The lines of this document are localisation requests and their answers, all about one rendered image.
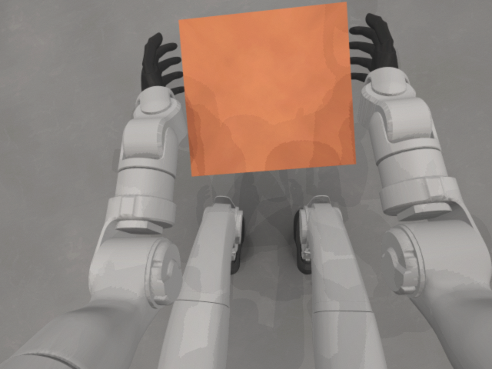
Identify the right robot hand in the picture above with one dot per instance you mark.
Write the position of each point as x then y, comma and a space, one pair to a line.
382, 50

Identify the robot right upper arm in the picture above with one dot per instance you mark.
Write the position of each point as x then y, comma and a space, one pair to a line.
443, 267

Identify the robot left forearm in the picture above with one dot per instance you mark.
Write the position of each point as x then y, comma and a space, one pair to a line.
143, 201

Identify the robot left upper arm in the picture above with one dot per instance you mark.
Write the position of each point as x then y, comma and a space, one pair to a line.
131, 280

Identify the left robot hand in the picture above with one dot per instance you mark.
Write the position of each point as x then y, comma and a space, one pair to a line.
152, 69

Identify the carton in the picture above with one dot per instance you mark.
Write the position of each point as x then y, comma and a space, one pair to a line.
268, 90

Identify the robot right forearm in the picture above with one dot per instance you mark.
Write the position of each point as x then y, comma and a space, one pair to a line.
408, 153

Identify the robot right foot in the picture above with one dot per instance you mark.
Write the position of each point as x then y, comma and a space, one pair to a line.
304, 266

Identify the right robot thigh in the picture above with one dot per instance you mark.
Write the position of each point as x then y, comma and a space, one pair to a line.
344, 329

